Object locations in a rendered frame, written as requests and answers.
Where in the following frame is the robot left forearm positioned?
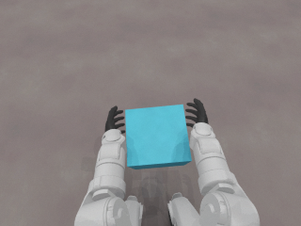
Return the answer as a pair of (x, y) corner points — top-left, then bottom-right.
(73, 129), (127, 226)

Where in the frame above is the robot shin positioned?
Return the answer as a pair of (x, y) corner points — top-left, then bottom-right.
(126, 196), (138, 202)
(171, 192), (182, 226)

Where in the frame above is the robot left upper arm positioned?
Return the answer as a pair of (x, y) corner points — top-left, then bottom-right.
(74, 196), (132, 226)

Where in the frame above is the robot right forearm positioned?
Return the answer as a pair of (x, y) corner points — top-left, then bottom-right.
(189, 122), (248, 199)

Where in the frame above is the robot right hand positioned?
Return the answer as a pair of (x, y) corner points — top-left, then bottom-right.
(185, 98), (209, 128)

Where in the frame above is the robot right upper arm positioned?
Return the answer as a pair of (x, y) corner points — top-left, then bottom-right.
(199, 190), (261, 226)

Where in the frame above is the robot left hand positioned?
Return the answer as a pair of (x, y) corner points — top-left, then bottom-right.
(104, 106), (126, 134)

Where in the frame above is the right robot shin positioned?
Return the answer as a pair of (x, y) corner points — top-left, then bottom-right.
(171, 192), (182, 226)

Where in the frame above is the carton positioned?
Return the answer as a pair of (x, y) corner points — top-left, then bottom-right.
(125, 105), (192, 170)

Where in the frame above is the left robot shin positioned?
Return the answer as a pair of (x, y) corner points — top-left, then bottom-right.
(126, 196), (138, 202)

